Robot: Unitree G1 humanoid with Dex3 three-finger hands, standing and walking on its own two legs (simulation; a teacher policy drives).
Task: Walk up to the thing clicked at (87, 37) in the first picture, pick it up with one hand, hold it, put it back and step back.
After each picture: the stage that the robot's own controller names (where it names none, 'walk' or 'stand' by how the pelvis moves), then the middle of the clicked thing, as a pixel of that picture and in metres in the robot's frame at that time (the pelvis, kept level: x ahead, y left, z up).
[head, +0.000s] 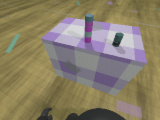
stand; (88, 29) +0.74 +0.05 +0.13
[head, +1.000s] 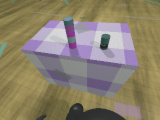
walk; (70, 34) +0.61 +0.20 +0.15
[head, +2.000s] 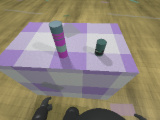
stand; (60, 42) +0.47 +0.22 +0.16
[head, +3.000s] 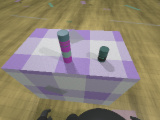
stand; (65, 48) +0.46 +0.20 +0.13
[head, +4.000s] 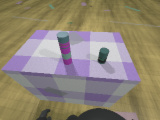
stand; (65, 50) +0.45 +0.20 +0.13
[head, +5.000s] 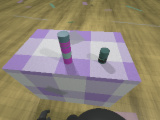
stand; (66, 49) +0.46 +0.20 +0.13
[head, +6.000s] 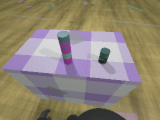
stand; (66, 49) +0.45 +0.20 +0.13
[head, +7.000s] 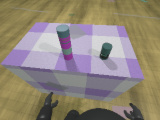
rise first; (65, 45) +0.46 +0.20 +0.14
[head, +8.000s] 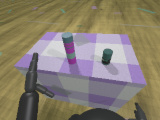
go down; (70, 50) +0.46 +0.20 +0.13
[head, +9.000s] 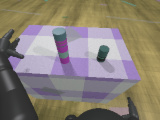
go down; (62, 48) +0.45 +0.19 +0.14
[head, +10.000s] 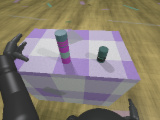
approach; (64, 49) +0.46 +0.19 +0.14
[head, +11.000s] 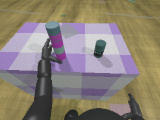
close in; (57, 43) +0.46 +0.21 +0.17
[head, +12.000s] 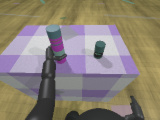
lift; (57, 47) +0.44 +0.20 +0.17
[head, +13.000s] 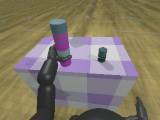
lift; (62, 46) +0.33 +0.17 +0.29
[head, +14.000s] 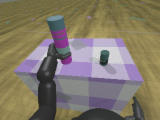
hold; (61, 43) +0.34 +0.17 +0.31
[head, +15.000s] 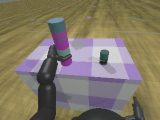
hold; (62, 45) +0.33 +0.17 +0.30
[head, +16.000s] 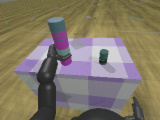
hold; (62, 45) +0.33 +0.17 +0.30
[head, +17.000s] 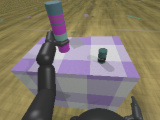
crouch; (59, 30) +0.39 +0.18 +0.35
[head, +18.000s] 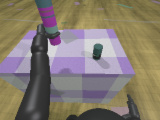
lower; (50, 23) +0.49 +0.22 +0.31
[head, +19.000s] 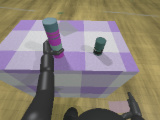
lower; (55, 41) +0.47 +0.21 +0.18
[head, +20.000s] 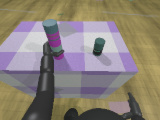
lower; (55, 42) +0.46 +0.21 +0.17
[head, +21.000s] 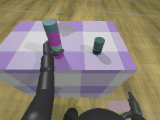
lower; (55, 42) +0.47 +0.21 +0.17
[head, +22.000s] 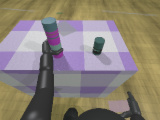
lower; (54, 41) +0.47 +0.21 +0.17
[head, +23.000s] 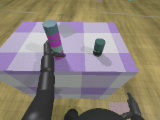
withdraw; (55, 42) +0.47 +0.21 +0.17
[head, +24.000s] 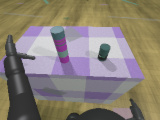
sink last; (61, 47) +0.45 +0.20 +0.16
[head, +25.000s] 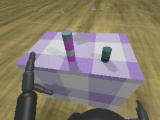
stand; (69, 47) +0.49 +0.21 +0.14
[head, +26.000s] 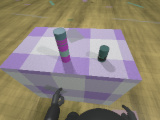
stand; (63, 47) +0.46 +0.21 +0.14
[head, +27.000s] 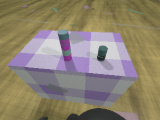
stand; (65, 47) +0.50 +0.21 +0.13
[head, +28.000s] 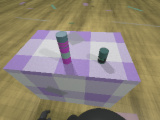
stand; (64, 49) +0.46 +0.21 +0.13
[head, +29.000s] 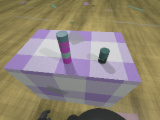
stand; (65, 49) +0.46 +0.21 +0.13
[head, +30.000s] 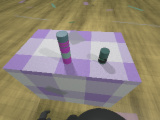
stand; (65, 49) +0.46 +0.21 +0.13
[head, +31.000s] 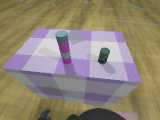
stand; (64, 49) +0.45 +0.21 +0.13
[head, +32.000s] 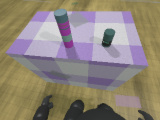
walk; (65, 31) +0.54 +0.20 +0.15
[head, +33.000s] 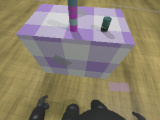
walk; (73, 16) +0.74 +0.19 +0.15
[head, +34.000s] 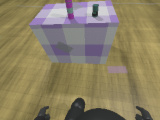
walk; (69, 6) +1.03 +0.31 +0.16
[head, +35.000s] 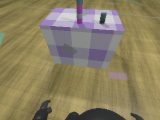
stand; (79, 12) +1.07 +0.18 +0.14
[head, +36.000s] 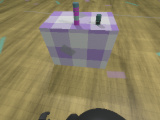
stand; (76, 14) +1.11 +0.21 +0.13
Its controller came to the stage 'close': yes
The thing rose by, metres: 0.21
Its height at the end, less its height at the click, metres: +0.00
